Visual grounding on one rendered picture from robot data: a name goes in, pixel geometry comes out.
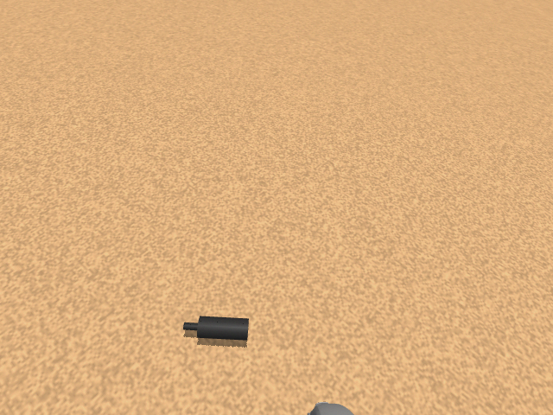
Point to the bottle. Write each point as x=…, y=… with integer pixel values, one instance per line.
x=220, y=327

